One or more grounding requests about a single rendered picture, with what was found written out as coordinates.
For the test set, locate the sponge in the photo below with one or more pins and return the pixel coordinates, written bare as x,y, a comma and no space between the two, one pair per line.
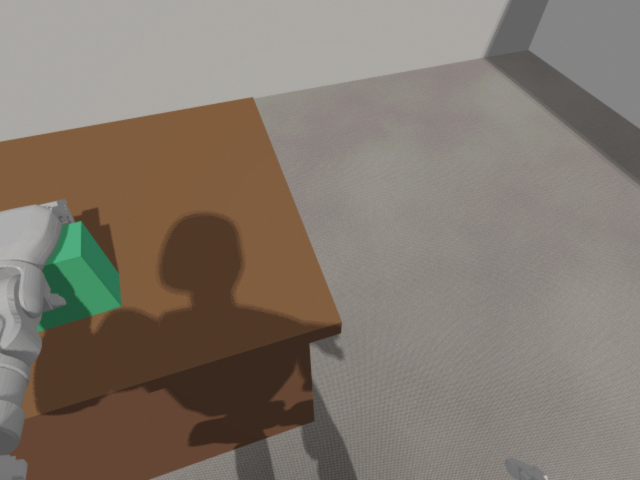
80,272

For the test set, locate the right robot hand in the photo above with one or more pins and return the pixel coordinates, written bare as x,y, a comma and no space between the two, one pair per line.
522,471

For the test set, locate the left robot forearm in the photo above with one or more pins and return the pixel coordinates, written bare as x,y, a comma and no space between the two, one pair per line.
21,304

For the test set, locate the table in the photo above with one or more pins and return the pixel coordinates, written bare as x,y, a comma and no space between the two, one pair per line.
221,294

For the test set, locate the left robot hand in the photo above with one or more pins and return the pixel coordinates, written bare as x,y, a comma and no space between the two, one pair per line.
30,234

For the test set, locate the left robot upper arm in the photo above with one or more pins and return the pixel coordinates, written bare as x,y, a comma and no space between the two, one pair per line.
12,469

